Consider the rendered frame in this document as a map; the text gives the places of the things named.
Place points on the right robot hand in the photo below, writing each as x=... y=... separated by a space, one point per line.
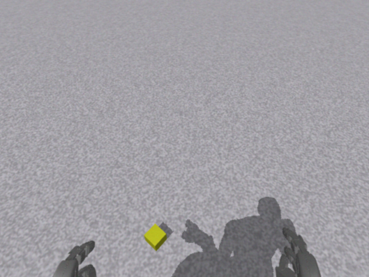
x=304 y=264

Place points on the left robot hand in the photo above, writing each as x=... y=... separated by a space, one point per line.
x=69 y=267

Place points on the cube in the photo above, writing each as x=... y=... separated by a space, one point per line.
x=155 y=237

